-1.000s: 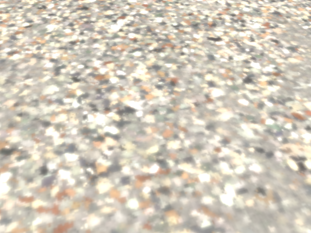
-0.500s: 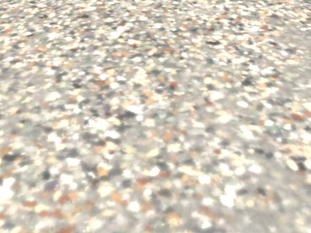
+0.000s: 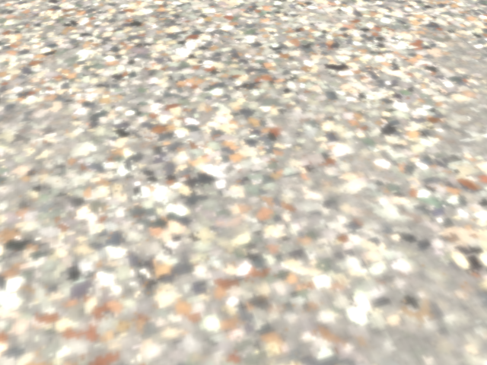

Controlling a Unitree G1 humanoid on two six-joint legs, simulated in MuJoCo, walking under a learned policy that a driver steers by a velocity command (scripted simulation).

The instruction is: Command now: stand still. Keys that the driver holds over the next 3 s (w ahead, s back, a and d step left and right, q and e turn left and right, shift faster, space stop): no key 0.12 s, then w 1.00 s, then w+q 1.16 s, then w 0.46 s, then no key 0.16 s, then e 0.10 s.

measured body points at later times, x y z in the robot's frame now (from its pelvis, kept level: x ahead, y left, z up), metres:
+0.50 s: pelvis +0.08 -0.03 -0.01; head +0.08 -0.04 +0.44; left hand +0.05 +0.21 -0.15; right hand +0.05 -0.27 -0.17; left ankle +0.02 +0.09 -0.70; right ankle +0.02 -0.10 -0.74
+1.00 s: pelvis +0.35 +0.00 -0.01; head +0.37 +0.00 +0.44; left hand +0.37 +0.24 -0.16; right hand +0.38 -0.25 -0.15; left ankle +0.37 +0.05 -0.74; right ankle +0.28 -0.12 -0.65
